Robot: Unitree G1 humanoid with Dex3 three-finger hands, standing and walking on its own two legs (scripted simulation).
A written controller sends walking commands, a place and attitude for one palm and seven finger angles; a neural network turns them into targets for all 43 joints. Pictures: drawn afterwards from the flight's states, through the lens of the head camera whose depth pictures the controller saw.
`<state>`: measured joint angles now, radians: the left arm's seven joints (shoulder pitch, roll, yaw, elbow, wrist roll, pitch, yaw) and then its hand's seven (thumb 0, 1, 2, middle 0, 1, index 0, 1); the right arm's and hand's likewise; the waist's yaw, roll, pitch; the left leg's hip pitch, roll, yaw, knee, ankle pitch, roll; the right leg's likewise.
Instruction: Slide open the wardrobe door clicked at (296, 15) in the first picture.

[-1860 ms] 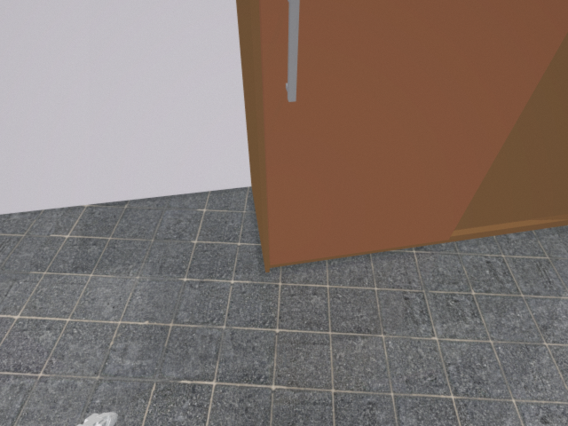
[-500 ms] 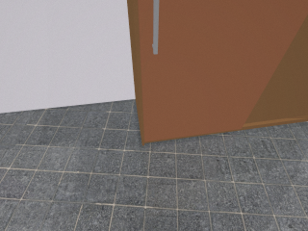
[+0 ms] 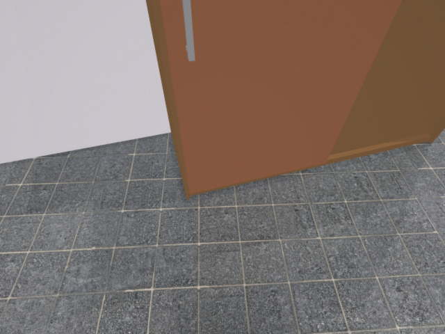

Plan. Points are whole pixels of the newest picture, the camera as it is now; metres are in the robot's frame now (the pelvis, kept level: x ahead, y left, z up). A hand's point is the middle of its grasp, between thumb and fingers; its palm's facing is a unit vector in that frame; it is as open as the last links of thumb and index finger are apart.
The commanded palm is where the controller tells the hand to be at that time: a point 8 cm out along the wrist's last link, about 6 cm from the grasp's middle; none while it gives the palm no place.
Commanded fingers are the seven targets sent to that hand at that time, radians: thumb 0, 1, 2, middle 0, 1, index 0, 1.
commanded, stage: walk to a spot facing it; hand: left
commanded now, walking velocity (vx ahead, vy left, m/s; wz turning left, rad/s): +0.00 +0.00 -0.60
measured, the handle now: (186, 17) +0.84 +0.17 +0.17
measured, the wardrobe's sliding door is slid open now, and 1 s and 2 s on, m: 0.00 0.00 0.00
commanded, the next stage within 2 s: none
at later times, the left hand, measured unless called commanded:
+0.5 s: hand out of the picture +0.05 +0.19 -0.15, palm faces -0.15 -0.96 -0.25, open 7.4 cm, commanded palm none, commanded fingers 0.00 0.90 0.90 -0.20 -0.30 -0.20 -0.30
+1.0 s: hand out of the picture +0.13 +0.18 -0.16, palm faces -0.52 -0.83 -0.22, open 7.4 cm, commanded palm none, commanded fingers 0.00 0.90 0.90 -0.20 -0.30 -0.20 -0.30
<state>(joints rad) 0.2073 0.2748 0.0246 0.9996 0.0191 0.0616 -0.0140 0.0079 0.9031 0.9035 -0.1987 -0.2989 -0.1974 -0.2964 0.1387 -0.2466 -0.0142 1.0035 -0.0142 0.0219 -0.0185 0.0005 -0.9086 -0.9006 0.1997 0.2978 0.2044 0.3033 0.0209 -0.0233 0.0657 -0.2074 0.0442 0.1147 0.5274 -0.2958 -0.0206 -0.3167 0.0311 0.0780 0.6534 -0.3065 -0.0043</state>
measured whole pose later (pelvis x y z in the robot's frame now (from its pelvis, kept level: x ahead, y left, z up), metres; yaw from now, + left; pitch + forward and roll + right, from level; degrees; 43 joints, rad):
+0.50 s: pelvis -0.02 -0.01 +0.01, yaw -14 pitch +1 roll +1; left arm 0.28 0.21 0.06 0.93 0.03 0.04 0.00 0.01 0.90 0.90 -0.20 -0.30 -0.20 -0.30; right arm 0.10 -0.24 -0.06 0.93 -0.01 0.05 -0.03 0.00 -0.91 -0.90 0.20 0.30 0.20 0.30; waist 0.05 0.00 0.05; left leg -0.40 0.03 -0.03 0.88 -0.41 -0.06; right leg -0.32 0.11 0.16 0.46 -0.15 -0.06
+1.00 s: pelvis -0.05 +0.04 +0.01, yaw -33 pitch +0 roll -1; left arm 0.20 0.26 0.09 0.92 0.03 0.09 -0.04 0.01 0.91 0.90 -0.19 -0.30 -0.19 -0.30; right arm 0.27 -0.20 -0.03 0.93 -0.03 0.01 -0.02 0.00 -0.91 -0.90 0.20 0.30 0.21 0.30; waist -0.02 -0.01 0.06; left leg -0.20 0.11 0.21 0.49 -0.29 0.00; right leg -0.40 -0.05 -0.02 0.87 -0.43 0.07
